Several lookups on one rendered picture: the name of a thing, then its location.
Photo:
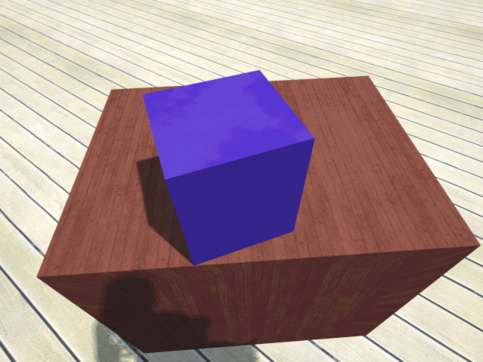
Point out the carton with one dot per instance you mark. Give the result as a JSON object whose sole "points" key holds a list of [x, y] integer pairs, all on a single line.
{"points": [[234, 157]]}

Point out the pedestal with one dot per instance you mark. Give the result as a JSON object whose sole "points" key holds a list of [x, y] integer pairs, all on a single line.
{"points": [[374, 229]]}

